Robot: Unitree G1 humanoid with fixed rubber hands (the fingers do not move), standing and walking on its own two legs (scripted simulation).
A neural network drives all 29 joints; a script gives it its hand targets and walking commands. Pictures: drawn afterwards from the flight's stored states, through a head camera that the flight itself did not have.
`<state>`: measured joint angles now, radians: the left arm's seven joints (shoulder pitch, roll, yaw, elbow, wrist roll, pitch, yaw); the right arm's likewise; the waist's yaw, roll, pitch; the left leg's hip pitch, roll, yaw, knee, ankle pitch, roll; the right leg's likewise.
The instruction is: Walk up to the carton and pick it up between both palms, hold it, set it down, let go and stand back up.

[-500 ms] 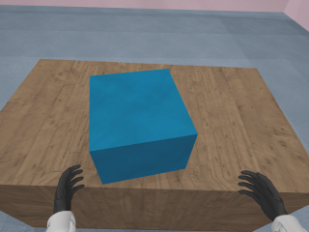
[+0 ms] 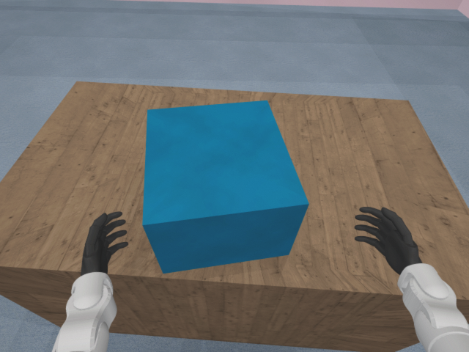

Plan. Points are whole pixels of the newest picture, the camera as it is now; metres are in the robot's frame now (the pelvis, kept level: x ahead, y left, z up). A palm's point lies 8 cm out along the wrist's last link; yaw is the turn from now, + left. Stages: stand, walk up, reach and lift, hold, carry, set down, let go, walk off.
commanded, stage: reach and lift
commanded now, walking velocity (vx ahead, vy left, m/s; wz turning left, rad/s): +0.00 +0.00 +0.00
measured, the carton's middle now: (218, 182) +0.49 +0.11 -0.04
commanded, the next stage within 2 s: none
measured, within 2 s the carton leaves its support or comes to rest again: neither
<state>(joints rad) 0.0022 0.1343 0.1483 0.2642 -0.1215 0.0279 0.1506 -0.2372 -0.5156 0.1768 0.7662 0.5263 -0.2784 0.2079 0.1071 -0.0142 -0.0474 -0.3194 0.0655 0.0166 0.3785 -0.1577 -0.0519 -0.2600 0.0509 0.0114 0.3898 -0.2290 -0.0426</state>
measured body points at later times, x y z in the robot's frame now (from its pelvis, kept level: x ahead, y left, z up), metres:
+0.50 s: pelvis -0.01 +0.01 +0.00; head +0.04 +0.00 +0.45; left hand +0.31 +0.28 +0.05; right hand +0.42 -0.21 +0.06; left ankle +0.01 +0.15 -0.74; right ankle -0.03 -0.09 -0.74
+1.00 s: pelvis -0.01 +0.01 +0.00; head +0.07 +0.00 +0.44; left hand +0.36 +0.30 +0.08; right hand +0.49 -0.17 +0.10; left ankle +0.01 +0.15 -0.74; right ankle -0.03 -0.09 -0.74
